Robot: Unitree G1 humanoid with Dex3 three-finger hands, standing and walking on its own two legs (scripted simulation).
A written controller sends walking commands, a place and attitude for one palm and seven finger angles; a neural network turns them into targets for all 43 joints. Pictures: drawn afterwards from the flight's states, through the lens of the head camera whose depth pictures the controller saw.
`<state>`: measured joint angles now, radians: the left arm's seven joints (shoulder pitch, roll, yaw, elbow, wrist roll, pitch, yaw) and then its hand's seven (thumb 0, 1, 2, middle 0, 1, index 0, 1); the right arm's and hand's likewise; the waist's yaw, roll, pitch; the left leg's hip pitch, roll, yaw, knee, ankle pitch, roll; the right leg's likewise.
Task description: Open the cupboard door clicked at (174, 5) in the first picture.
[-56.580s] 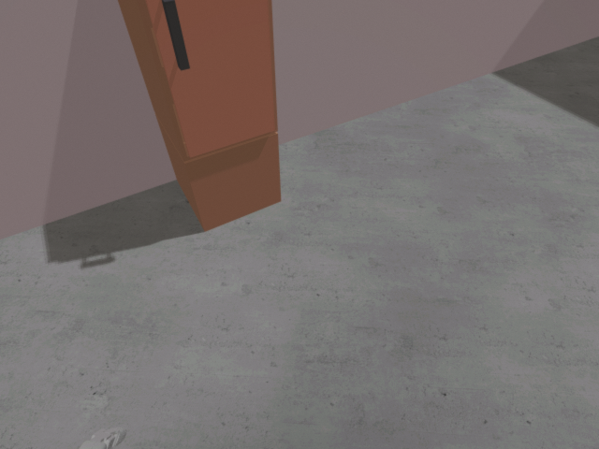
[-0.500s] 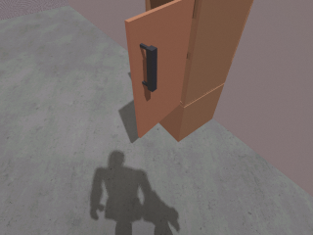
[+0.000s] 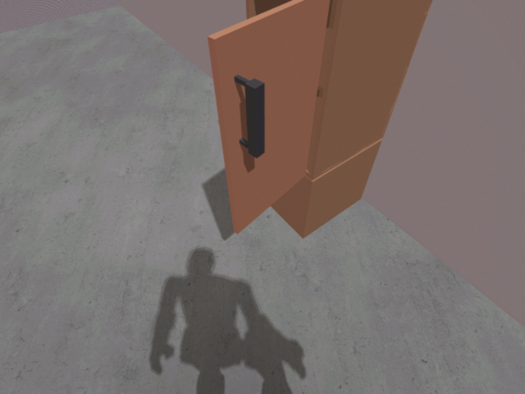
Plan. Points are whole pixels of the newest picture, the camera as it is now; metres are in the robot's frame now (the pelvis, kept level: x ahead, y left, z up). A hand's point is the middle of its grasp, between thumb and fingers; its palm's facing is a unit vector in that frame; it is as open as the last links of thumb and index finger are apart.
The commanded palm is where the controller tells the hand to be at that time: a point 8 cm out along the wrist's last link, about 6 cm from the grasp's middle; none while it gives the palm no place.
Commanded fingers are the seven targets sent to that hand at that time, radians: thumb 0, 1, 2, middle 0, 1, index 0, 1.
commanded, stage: look to check the result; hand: left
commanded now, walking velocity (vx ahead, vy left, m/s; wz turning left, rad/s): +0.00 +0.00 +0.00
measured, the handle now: (248, 117) +0.62 +0.08 +0.07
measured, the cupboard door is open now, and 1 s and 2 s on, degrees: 100 100 100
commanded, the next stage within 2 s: stand and wait in 0.04 s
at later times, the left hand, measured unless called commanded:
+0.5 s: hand out of the picture +0.05 +0.20 -0.17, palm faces +0.01 -0.97 -0.26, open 7.4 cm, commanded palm none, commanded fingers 0.00 0.90 0.90 -0.20 -0.30 -0.20 -0.30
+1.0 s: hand out of the picture +0.05 +0.21 -0.17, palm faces +0.01 -0.97 -0.26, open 7.4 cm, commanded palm none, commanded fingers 0.00 0.90 0.90 -0.20 -0.30 -0.20 -0.30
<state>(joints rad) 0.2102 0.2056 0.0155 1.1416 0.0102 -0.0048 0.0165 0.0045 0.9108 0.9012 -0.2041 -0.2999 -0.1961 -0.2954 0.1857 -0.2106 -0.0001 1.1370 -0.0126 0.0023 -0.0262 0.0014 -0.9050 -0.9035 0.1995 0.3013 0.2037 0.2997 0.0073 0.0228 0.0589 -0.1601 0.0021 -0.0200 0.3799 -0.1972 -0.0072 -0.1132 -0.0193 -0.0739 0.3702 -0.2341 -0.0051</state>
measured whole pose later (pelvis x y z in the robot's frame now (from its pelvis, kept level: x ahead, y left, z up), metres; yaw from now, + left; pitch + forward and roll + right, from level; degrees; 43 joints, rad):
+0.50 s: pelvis +0.01 +0.00 +0.00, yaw +0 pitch -1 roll +0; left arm 0.18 0.22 0.02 1.13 0.01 -0.01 0.01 0.00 0.91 0.90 -0.20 -0.30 -0.20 -0.30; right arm 0.18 -0.23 0.00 1.14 -0.01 0.00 -0.03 0.00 -0.90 -0.90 0.20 0.30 0.20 0.30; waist 0.00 0.02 0.06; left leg -0.14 0.01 -0.02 0.36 -0.20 -0.01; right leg -0.09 -0.01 -0.07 0.34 -0.24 -0.01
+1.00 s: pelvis +0.02 +0.00 +0.00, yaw +0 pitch -1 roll +0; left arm 0.18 0.23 0.01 1.13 0.01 -0.01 0.01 0.00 0.91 0.90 -0.20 -0.30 -0.20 -0.30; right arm 0.17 -0.24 0.00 1.14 -0.01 0.00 -0.03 0.00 -0.90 -0.90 0.20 0.30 0.20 0.30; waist 0.00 0.01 0.05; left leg -0.12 0.00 -0.01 0.34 -0.20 -0.01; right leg -0.07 -0.02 -0.07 0.33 -0.23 0.00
